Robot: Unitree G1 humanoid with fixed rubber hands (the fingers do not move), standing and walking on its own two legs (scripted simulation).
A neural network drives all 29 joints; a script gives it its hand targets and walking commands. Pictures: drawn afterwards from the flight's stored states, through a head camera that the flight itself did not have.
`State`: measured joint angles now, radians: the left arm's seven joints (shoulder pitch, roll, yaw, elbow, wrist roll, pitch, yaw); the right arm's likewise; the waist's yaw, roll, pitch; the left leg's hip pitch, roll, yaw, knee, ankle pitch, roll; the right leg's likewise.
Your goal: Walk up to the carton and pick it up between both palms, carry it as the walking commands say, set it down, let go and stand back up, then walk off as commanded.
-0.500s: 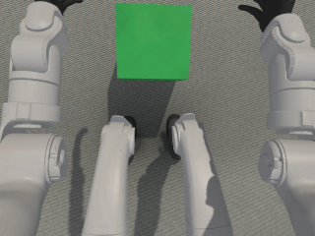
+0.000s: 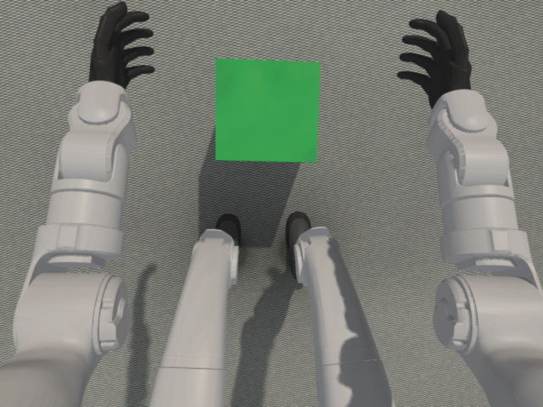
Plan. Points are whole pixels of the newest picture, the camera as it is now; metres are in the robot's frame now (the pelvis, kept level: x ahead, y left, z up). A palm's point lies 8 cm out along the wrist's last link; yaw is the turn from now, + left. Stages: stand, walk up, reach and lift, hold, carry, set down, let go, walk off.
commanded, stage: let go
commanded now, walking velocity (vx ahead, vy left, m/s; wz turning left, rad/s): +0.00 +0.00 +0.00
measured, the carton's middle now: (265, 119) +0.49 -0.01 -0.54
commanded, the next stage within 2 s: stand in 1.10 s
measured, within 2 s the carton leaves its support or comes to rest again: neither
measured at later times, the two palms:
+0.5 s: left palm (2, 243) +0.32 +0.23 -0.01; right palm (532, 251) +0.31 -0.22 +0.00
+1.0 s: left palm out of the picture +0.29 +0.24 +0.02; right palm out of the picture +0.28 -0.21 +0.04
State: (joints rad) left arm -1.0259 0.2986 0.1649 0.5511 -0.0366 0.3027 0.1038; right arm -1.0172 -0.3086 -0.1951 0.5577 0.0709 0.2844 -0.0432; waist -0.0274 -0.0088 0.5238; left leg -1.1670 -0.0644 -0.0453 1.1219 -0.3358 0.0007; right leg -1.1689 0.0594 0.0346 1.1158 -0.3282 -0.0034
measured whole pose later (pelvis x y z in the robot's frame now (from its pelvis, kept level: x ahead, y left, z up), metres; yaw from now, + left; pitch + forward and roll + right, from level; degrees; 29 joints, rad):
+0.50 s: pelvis +0.07 +0.00 +0.07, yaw -1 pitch +12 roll +0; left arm -0.05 0.21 0.08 0.43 -0.01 0.13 -0.01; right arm -0.03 -0.20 -0.06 0.41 0.01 0.14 0.05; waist -0.01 -0.01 0.08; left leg -0.65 -0.05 -0.04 0.78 -0.34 0.02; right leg -0.65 0.06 0.06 0.76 -0.32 -0.01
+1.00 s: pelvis +0.13 +0.02 +0.10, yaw -1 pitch -3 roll -1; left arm 0.23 0.19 0.04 0.41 0.02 0.12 -0.06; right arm 0.23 -0.19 -0.06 0.41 -0.03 0.11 0.07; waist 0.00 -0.01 0.13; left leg -0.13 -0.05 -0.03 0.51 -0.33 0.05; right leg -0.12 0.03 0.07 0.48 -0.30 0.01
